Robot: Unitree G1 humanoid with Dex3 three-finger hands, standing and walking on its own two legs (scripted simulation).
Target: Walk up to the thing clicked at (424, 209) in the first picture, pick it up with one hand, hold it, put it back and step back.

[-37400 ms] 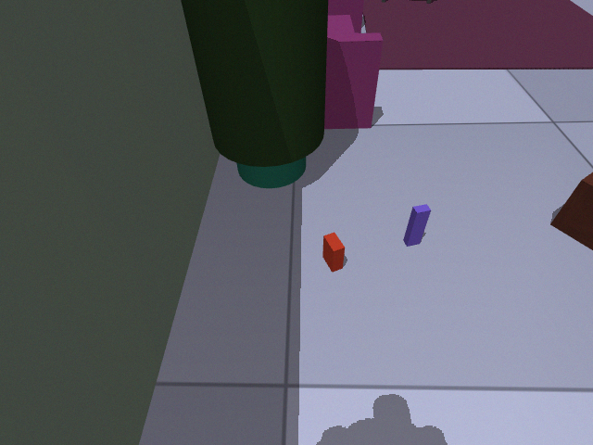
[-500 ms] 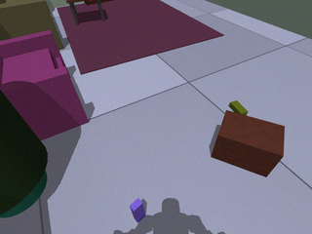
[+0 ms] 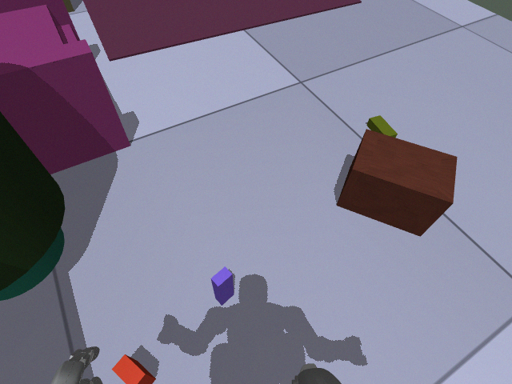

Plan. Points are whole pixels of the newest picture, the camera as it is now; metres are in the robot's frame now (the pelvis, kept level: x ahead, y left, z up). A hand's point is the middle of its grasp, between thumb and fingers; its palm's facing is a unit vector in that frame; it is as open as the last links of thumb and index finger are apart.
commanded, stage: step back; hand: left
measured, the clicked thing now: (223, 287) +0.50 +0.11 -0.65
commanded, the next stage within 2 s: none
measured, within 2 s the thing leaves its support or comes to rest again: neither
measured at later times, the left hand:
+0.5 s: hand out of the picture +0.02 +0.24 -0.12, palm faces -0.11 -0.91 -0.40, open 7.4 cm
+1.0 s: hand out of the picture -0.14 +0.27 -0.15, palm faces -0.10 -0.92 -0.37, open 7.4 cm
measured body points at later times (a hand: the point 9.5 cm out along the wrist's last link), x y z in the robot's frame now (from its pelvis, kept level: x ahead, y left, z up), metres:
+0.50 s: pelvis -0.10 -0.01 +0.01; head -0.04 -0.03 +0.46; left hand +0.03 +0.29 -0.10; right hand -0.02 -0.33 -0.12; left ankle -0.09 +0.12 -0.66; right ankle -0.11 -0.12 -0.72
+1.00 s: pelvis -0.25 +0.00 +0.02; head -0.18 +0.03 +0.46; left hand -0.13 +0.32 -0.12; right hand -0.15 -0.32 -0.08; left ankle -0.16 +0.11 -0.72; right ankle -0.32 -0.16 -0.63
